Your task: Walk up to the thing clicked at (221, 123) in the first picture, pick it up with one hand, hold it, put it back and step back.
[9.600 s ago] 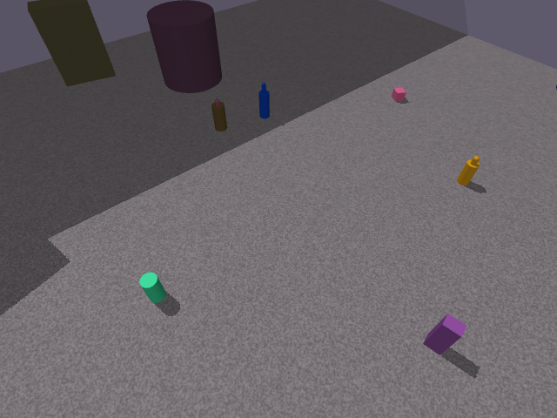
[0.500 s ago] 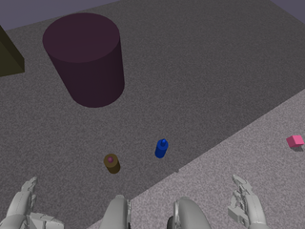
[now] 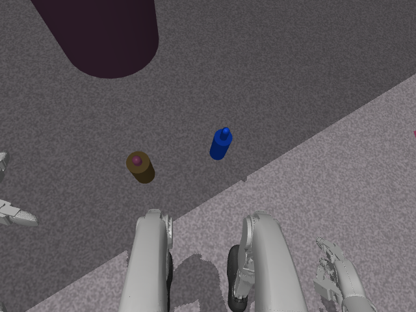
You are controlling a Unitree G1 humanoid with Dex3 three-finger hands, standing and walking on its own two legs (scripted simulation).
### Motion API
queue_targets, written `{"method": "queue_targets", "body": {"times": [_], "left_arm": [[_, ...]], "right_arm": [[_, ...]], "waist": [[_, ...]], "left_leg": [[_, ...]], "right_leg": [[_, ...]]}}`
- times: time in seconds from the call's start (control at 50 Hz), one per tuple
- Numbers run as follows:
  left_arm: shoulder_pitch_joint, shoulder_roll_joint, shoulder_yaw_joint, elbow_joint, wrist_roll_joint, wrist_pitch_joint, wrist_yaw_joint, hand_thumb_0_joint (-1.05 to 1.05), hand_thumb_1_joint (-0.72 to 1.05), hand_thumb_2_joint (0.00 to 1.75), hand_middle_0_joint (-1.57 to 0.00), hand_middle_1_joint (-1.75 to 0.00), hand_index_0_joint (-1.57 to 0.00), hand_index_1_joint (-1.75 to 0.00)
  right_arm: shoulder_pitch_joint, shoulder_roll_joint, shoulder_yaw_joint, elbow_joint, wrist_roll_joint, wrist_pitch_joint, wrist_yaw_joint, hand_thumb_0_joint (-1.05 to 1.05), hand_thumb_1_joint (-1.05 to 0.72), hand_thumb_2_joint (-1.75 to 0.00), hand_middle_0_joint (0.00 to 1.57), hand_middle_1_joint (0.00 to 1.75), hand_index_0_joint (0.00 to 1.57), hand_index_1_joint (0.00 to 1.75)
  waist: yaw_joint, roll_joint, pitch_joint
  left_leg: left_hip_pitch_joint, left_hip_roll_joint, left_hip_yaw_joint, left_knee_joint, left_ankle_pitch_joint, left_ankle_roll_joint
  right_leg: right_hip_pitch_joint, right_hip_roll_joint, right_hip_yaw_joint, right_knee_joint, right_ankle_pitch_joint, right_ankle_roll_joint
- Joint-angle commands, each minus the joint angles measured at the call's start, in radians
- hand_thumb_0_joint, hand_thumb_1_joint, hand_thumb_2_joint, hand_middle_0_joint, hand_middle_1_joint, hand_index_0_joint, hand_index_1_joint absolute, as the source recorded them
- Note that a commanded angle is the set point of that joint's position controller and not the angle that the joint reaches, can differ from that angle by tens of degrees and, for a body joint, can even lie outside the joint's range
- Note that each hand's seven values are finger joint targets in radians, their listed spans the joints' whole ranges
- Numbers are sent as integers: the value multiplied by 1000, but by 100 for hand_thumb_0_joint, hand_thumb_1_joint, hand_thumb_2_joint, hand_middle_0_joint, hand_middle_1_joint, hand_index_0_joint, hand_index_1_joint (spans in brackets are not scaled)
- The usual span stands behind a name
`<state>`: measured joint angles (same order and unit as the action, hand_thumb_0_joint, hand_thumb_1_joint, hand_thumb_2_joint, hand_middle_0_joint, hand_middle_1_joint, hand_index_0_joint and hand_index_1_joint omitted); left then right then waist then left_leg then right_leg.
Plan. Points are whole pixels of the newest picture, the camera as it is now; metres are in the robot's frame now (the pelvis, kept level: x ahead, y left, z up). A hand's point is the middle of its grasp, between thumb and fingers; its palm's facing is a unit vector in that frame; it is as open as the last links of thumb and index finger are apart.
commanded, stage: go down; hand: left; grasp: from the side
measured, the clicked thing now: (141, 167) +0.46 +0.21 -0.42
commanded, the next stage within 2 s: approach in 1.30 s
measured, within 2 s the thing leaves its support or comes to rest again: neither
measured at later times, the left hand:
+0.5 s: hand (21, 168) +0.36 +0.38 -0.10, palm faces +0.14 -0.98 -0.13, open 17.3 cm
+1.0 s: hand (23, 162) +0.37 +0.40 -0.12, palm faces +0.13 -0.99 -0.10, open 17.4 cm
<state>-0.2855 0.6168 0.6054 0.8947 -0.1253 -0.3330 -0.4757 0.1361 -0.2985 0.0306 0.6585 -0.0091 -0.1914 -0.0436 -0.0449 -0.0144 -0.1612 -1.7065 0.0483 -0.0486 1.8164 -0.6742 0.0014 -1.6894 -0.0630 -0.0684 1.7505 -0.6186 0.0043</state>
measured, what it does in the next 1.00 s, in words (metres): lowers itself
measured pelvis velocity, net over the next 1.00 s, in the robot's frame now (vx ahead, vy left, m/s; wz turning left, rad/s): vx -0.03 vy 0.00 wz -0.05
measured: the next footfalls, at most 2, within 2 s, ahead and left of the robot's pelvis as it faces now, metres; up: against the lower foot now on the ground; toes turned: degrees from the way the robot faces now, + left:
none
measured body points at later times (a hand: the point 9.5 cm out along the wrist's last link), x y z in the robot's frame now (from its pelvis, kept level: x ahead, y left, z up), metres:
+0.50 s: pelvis -0.02 +0.00 -0.08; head +0.19 +0.06 +0.32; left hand +0.34 +0.44 -0.09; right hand +0.13 -0.28 -0.18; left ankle +0.06 +0.12 -0.49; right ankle +0.08 -0.13 -0.49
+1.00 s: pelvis -0.03 +0.00 -0.12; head +0.18 +0.06 +0.27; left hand +0.36 +0.45 -0.11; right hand +0.11 -0.28 -0.22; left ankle +0.06 +0.12 -0.49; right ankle +0.08 -0.13 -0.49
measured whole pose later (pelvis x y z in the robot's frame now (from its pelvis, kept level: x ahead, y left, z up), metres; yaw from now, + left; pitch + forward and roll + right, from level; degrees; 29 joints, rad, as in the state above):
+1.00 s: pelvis -0.03 +0.00 -0.12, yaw -3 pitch +32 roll -7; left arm -0.60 0.88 0.78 1.08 -0.16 -0.37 -0.69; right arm 0.12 -0.36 0.10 0.68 -0.04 -0.19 -0.02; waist -0.10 -0.03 -0.09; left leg -2.09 0.04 -0.10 2.22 -0.69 0.01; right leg -2.05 -0.07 -0.08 2.12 -0.62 0.01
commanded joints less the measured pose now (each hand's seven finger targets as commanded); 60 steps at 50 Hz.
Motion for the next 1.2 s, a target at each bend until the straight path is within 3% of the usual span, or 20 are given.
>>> {"method": "queue_targets", "body": {"times": [0.0, 0.14, 0.18, 0.24, 0.3, 0.42, 0.48, 0.52, 0.64, 0.68, 0.7, 0.82, 0.84, 0.92, 0.94, 0.96, 1.06, 1.14, 1.18], "left_arm": [[-190, 379, 101, -117, -36, -89, -45, 0, -48, 6, -6, -8, -6, -8], [-244, 465, 159, -80, -54, -103, -93, 0, -50, 4, -6, -6, -6, -6], [-254, 457, 154, -62, -55, -102, -109, 0, -49, 4, -6, -6, -6, -5], [-276, 503, 186, -65, -62, -107, -119, 0, -50, 4, -6, -5, -5, -5], [-310, 509, 188, -73, -73, -109, -141, 0, -49, 4, -5, -4, -4, -4], [-363, 552, 203, -45, -73, -109, -165, 0, -53, 4, -5, -4, -5, -4], [-386, 582, 221, -47, -74, -110, -181, 0, -52, 4, -5, -5, -5, -5], [-410, 582, 207, -33, -73, -107, -191, 0, -53, 5, -5, -5, -4, -5], [-432, 638, 238, -9, -78, -103, -205, 0, -53, 4, -5, -5, -5, -5], [-440, 622, 231, 10, -76, -100, -208, 0, -52, 5, -5, -5, -5, -5], [-467, 653, 239, -17, -77, -101, -209, 0, -52, 5, -5, -5, -5, -5], [-488, 669, 237, -1, -67, -94, -216, 0, -52, 5, -5, -5, -4, -5], [-491, 646, 226, 12, -66, -91, -217, 0, -51, 6, -5, -5, -4, -5], [-528, 683, 236, -23, -73, -96, -218, 0, -53, 5, -5, -5, -4, -5], [-521, 699, 247, -15, -71, -95, -220, 0, -53, 5, -5, -5, -4, -5], [-490, 677, 239, 15, -72, -88, -221, 0, -53, 6, -5, -5, -4, -6], [-518, 689, 240, -14, -76, -91, -229, 0, -53, 7, -5, -5, -4, -6], [-503, 690, 256, 0, -85, -93, -236, 0, -53, 7, -5, -5, -4, -6], [-507, 701, 261, 5, -84, -94, -237, 0, -52, 8, -5, -5, -3, -6]], "right_arm": [[91, -212, -72, -82, -1, -35, -21, 0, -90, -90, 20, 30, 20, 30], [95, -237, -53, -67, -2, -31, -16, 0, -91, -90, 20, 30, 20, 30], [90, -247, -51, -57, -4, -29, -18, 0, -91, -90, 20, 30, 20, 30], [95, -250, -48, -56, -2, -27, -16, 0, -91, -90, 20, 30, 20, 30], [95, -258, -43, -49, -7, -27, -15, 0, -92, -91, 20, 30, 20, 30], [98, -269, -42, -42, -12, -26, -13, 0, -92, -91, 20, 30, 20, 30], [103, -280, -36, -37, -16, -28, -12, 0, -92, -91, 20, 30, 20, 30], [96, -284, -37, -39, -15, -26, -13, 0, -92, -91, 20, 30, 20, 30], [106, -283, -24, -31, -22, -25, -12, 0, -92, -91, 20, 30, 20, 30], [101, -287, -23, -30, -24, -25, -9, 0, -92, -91, 20, 30, 20, 30], [100, -287, -21, -29, -24, -24, -9, 0, -92, -91, 20, 30, 20, 30], [102, -302, -18, -30, -24, -22, -5, 0, -92, -91, 20, 30, 20, 30], [105, -300, -19, -35, -23, -21, -5, 0, -92, -91, 20, 30, 20, 30], [99, -302, -17, -40, -21, -23, -1, 0, -92, -91, 20, 30, 20, 30], [102, -302, -15, -37, -22, -21, -2, 0, -92, -91, 20, 30, 20, 30], [111, -300, -12, -34, -23, -21, -2, 0, -92, -91, 20, 30, 20, 30], [106, -308, -14, -40, -17, -20, 0, 0, -92, -91, 20, 30, 20, 30], [122, -308, -6, -29, -22, -18, 2, 0, -92, -91, 20, 30, 20, 30], [119, -306, -4, -32, -24, -16, 2, 0, -92, -91, 20, 30, 20, 30]], "waist": [[15, 136, -534], [34, 191, -558], [26, 230, -545], [24, 194, -547], [19, 225, -577], [6, 208, -553], [11, 261, -588], [0, 249, -560], [0, 200, -571], [-4, 206, -547], [-3, 210, -555], [-3, 264, -546], [-16, 243, -541], [-9, 242, -531], [-7, 258, -538], [-10, 252, -539], [-9, 267, -536], [-16, 268, -561], [-21, 240, -544]], "left_leg": [[293, -32, -14, -216, 129, 19], [280, -27, -32, -169, 152, 13], [310, -21, -50, -161, 166, 7], [231, -27, -36, -126, 142, 15], [267, -23, -41, -91, 210, 12], [178, -24, -37, -53, 119, 17], [213, -23, -47, -38, 167, 9], [191, -22, -51, -28, 131, 11], [95, -34, -5, 48, 144, 25], [88, -31, -15, 46, 120, 24], [76, -31, -11, 51, 96, 26], [102, -23, -40, 43, 70, 19], [97, -23, -43, 49, 72, 18], [52, -27, -31, 64, 29, 25], [58, -26, -34, 63, 29, 23], [60, -29, -30, 68, 55, 22], [82, -25, -47, 69, 49, 18], [97, -31, -39, 105, 156, 15], [53, -34, -27, 119, 146, 22]], "right_leg": [[259, 37, 50, -165, 89, -34], [156, 43, 14, -62, 106, -44], [102, 41, 5, -26, 116, -46], [116, 41, 6, -16, 101, -44], [75, 40, 2, 24, 144, -47], [47, 40, -3, 56, 88, -41], [13, 37, -10, 105, 120, -46], [-22, 37, -14, 108, 94, -45], [32, 40, -2, 108, 98, -38], [-7, 40, -10, 128, 82, -40], [-3, 41, -8, 127, 64, -39], [-73, 40, -24, 175, 55, -42], [-81, 39, -26, 175, 57, -41], [-92, 41, -22, 173, 24, -39], [-86, 40, -24, 182, 25, -39], [-69, 41, -25, 182, 43, -39], [-131, 39, -30, 200, 39, -43], [-105, 36, -30, 217, 112, -44], [-86, 38, -26, 208, 99, -41]]}}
